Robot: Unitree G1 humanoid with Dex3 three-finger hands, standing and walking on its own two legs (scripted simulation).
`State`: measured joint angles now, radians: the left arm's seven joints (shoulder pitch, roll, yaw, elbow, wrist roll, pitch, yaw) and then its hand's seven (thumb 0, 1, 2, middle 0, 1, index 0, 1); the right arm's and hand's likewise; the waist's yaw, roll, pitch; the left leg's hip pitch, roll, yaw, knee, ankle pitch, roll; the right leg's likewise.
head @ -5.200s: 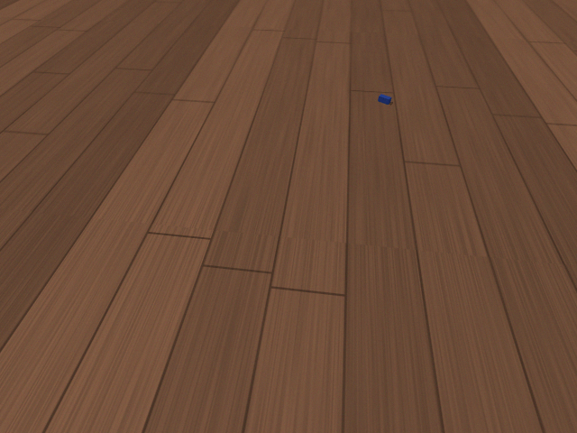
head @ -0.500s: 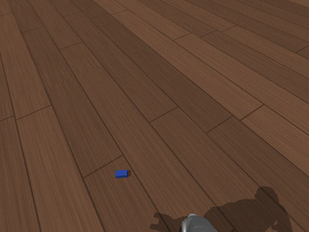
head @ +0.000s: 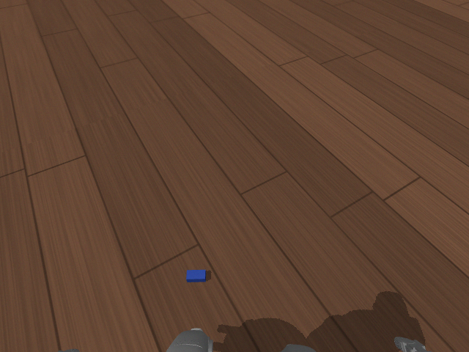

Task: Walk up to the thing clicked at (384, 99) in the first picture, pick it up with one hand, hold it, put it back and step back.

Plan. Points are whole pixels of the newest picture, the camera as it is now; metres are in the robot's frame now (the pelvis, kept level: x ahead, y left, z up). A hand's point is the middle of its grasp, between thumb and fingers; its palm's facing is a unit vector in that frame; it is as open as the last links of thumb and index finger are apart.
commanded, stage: walk up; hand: left
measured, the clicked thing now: (196, 275) +0.47 +0.19 -0.72
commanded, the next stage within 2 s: none
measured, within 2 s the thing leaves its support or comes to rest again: neither
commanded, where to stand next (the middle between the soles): +0.10 -0.05 m, yaw +1 degrees
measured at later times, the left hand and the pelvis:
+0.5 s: hand out of the picture +0.08 +0.24 -0.12, palm faces -0.01 -0.94 -0.34, open 7.4 cm; pelvis +0.01 -0.02 +0.03, yaw +0 degrees
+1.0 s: hand (119, 347) +0.13 +0.23 -0.11, palm faces -0.02 -0.95 -0.32, open 7.4 cm; pelvis +0.03 -0.02 +0.04, yaw -1 degrees
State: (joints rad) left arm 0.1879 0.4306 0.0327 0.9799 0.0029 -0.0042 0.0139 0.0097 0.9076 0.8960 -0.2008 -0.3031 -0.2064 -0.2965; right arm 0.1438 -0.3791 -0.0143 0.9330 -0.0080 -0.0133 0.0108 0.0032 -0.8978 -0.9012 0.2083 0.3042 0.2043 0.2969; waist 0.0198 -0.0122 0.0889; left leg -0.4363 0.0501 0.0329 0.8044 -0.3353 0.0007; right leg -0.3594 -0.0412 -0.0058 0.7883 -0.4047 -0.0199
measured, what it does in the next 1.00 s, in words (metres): stands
